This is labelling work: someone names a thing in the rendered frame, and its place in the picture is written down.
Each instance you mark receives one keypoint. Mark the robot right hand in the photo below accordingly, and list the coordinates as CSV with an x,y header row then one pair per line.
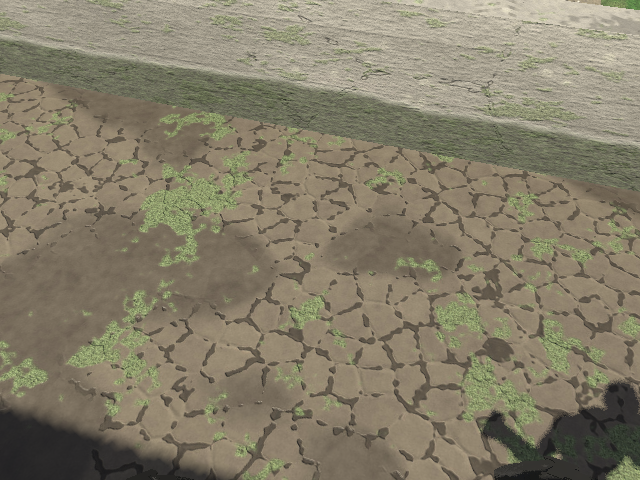
x,y
549,469

